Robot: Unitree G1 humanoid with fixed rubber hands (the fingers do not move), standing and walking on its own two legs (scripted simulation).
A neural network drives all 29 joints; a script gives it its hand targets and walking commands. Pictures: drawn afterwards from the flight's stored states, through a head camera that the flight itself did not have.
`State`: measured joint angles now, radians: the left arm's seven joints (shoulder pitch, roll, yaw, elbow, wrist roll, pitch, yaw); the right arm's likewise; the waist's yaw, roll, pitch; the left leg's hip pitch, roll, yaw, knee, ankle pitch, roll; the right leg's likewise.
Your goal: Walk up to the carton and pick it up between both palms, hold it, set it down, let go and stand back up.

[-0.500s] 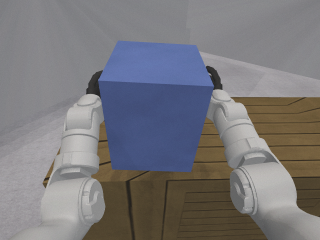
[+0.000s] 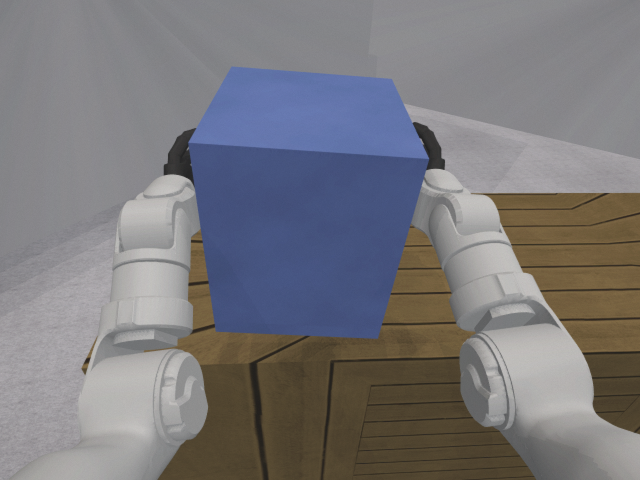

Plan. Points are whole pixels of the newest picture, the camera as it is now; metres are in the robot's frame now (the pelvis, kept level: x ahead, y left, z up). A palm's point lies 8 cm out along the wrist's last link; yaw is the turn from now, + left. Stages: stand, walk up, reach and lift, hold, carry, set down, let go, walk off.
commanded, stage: reach and lift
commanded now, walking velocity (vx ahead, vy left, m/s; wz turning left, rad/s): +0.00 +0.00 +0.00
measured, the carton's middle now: (305, 203) +0.40 +0.02 +0.22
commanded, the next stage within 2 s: hold in 0.34 s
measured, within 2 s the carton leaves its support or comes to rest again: neither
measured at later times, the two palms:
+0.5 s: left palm (182, 178) +0.38 +0.16 +0.26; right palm (435, 174) +0.39 -0.13 +0.27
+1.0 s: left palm (182, 171) +0.37 +0.16 +0.28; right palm (445, 171) +0.38 -0.14 +0.28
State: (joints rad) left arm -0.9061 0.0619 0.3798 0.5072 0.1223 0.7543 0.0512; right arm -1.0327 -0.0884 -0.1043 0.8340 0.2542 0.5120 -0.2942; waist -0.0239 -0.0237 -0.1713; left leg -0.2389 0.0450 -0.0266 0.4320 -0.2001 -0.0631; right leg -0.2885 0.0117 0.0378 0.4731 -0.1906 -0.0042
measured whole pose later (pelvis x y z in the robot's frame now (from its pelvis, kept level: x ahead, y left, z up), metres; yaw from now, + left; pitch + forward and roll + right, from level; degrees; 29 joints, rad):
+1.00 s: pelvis +0.00 +0.00 +0.00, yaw +0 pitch +0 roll +1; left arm -0.92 0.07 0.38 0.40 0.12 0.89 0.06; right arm -1.04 -0.10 -0.10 0.74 0.31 0.64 -0.33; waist -0.05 -0.01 -0.21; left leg -0.24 0.04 -0.03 0.43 -0.20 -0.06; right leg -0.29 0.01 0.04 0.47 -0.19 0.00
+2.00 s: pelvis +0.00 +0.00 +0.00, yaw +0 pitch +0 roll +1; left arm -0.92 0.06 0.38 0.41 0.12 0.89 0.06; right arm -1.04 -0.11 -0.09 0.73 0.31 0.67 -0.33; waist -0.05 0.00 -0.22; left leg -0.24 0.05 -0.03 0.43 -0.20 -0.06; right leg -0.29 0.01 0.04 0.47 -0.19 0.00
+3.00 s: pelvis +0.00 +0.00 +0.00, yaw +0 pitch +0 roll +1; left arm -0.92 0.06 0.38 0.42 0.12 0.88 0.06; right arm -1.04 -0.12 -0.08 0.73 0.32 0.68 -0.33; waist -0.05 0.01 -0.23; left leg -0.24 0.04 -0.04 0.43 -0.20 -0.06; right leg -0.29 0.02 0.04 0.47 -0.19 0.00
